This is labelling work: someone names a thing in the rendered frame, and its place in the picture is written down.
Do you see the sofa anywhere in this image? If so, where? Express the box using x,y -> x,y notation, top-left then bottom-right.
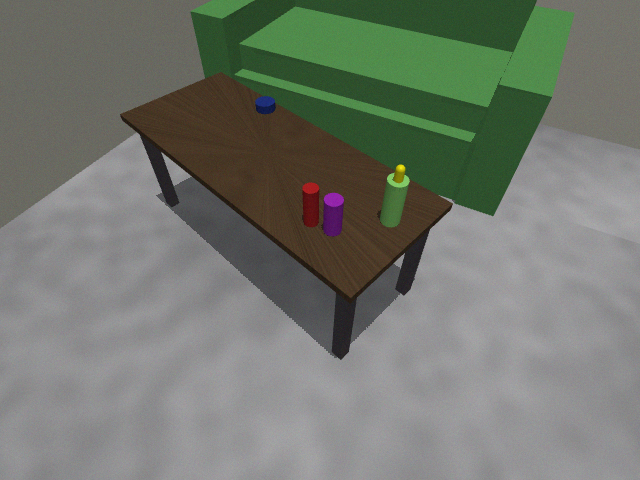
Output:
190,0 -> 575,216

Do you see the coffee table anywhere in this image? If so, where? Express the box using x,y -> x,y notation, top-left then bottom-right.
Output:
120,72 -> 453,360

